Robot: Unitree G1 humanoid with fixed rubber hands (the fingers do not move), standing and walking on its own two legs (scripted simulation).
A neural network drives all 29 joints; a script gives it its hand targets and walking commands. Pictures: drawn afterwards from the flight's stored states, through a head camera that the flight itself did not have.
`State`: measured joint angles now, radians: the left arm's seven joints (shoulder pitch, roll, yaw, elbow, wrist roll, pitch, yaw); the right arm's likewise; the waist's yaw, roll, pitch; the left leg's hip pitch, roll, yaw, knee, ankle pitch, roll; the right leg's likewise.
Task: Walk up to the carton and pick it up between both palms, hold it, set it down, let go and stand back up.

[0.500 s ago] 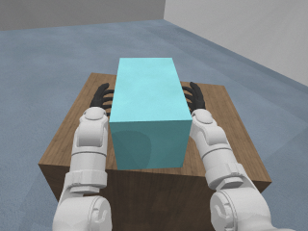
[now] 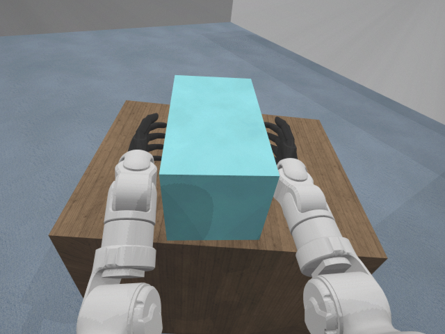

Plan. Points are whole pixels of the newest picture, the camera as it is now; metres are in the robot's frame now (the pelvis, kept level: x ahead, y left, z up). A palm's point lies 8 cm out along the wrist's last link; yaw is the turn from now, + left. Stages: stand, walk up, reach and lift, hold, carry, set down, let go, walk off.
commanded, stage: hold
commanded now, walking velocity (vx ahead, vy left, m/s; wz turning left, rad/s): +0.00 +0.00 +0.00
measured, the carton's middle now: (213, 150) +0.43 +0.02 +0.14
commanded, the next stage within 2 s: none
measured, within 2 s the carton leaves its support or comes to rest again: neither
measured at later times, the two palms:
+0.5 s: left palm (137, 153) +0.37 +0.15 +0.18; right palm (286, 153) +0.38 -0.10 +0.18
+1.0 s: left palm (144, 150) +0.38 +0.14 +0.18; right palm (288, 158) +0.39 -0.11 +0.17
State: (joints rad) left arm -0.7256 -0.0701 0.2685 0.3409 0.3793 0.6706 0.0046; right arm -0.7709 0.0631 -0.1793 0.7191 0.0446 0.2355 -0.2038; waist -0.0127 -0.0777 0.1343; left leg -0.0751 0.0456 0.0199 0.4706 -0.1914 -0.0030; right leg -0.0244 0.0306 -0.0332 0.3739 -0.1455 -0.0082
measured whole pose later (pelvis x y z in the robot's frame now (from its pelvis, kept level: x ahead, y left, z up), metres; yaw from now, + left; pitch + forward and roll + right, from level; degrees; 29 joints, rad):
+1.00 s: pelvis +0.01 +0.00 +0.00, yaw +0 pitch -11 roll -1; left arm -0.69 -0.10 0.27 0.26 0.36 0.68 0.01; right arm -0.71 0.06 -0.15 0.63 0.04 0.24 -0.21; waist -0.02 -0.06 0.11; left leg -0.07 0.04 0.02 0.46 -0.20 -0.01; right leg -0.03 0.03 -0.03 0.37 -0.16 -0.01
